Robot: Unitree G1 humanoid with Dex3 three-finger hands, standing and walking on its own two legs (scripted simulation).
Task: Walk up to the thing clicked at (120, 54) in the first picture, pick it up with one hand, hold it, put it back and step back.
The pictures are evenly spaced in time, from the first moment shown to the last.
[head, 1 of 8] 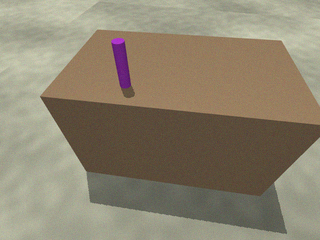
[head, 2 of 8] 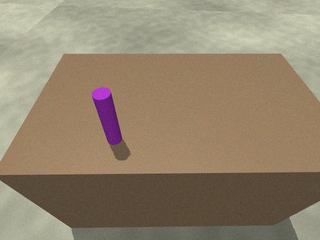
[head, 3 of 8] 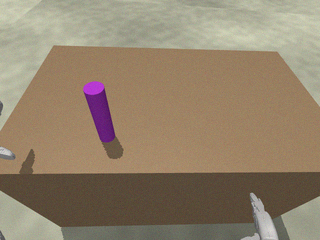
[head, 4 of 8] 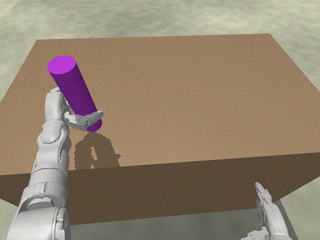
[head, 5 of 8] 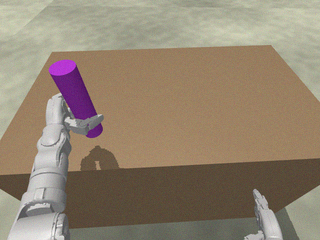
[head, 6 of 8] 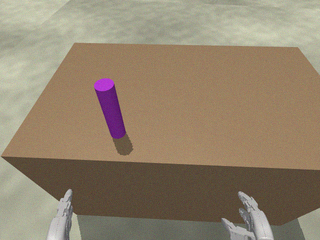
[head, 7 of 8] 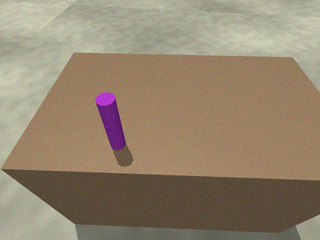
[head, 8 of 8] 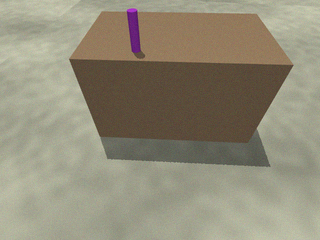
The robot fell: no
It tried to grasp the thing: yes
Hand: left
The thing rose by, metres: 0.22
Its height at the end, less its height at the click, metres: +0.00
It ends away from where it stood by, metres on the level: 0.02
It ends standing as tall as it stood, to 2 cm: yes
